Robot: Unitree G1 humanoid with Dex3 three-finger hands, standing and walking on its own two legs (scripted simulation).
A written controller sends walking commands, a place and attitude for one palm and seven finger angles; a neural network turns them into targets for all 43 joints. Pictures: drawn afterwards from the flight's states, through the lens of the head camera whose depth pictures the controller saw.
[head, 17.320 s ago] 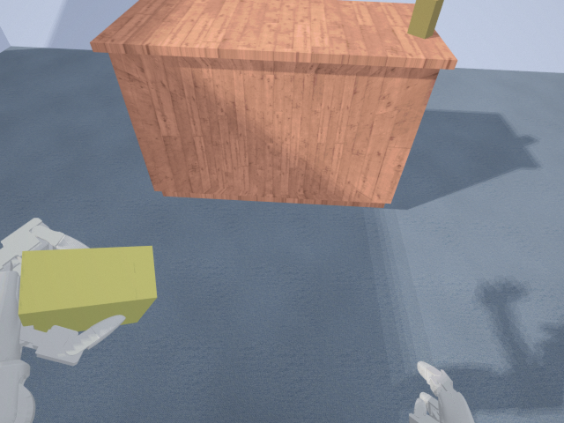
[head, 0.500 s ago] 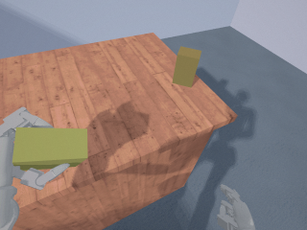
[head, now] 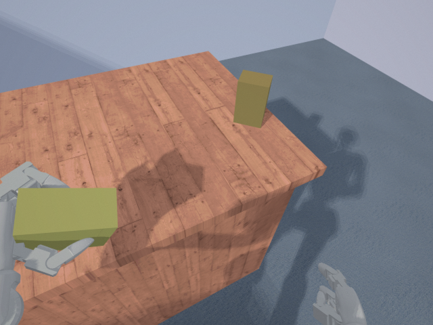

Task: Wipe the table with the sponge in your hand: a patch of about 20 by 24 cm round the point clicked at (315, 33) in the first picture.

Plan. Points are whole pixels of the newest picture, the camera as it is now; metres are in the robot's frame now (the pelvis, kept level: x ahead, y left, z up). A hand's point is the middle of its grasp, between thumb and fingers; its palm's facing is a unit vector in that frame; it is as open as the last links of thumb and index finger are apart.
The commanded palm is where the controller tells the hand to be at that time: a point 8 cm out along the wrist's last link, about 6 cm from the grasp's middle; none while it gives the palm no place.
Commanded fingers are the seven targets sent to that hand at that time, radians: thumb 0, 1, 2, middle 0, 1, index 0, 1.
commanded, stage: come to a stop and stand still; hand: left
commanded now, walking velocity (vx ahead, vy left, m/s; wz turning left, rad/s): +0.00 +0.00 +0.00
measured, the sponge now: (81, 220) +0.23 +0.22 +0.13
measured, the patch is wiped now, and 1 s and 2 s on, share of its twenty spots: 0.00 0.00 0.00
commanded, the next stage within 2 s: look again from close up in 0.86 s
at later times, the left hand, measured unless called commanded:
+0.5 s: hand (27, 249) +0.17 +0.26 +0.15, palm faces +0.31 -0.84 -0.44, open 9.8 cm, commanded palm +0.13 +0.29 +0.18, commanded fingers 0.00 0.10 1.30 -1.20 -1.60 -1.20 -1.60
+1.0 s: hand (4, 253) +0.17 +0.28 +0.16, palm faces +0.42 -0.83 -0.37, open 9.8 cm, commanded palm +0.11 +0.30 +0.18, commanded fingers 0.00 0.10 1.30 -1.20 -1.60 -1.20 -1.60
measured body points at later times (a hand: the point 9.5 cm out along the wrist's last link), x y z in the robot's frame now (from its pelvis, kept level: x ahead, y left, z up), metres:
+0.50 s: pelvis -0.03 +0.01 +0.00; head -0.03 +0.04 +0.44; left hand +0.15 +0.30 +0.17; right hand +0.13 -0.21 -0.07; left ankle +0.03 +0.07 -0.74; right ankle -0.05 -0.10 -0.74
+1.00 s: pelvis -0.05 +0.02 +0.00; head -0.05 +0.05 +0.45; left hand +0.14 +0.32 +0.18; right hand +0.13 -0.20 -0.06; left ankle +0.03 +0.07 -0.74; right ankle -0.05 -0.10 -0.74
